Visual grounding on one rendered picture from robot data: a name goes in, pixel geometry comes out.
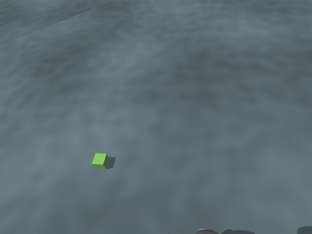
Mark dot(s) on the cube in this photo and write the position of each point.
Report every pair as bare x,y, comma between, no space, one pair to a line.
101,161

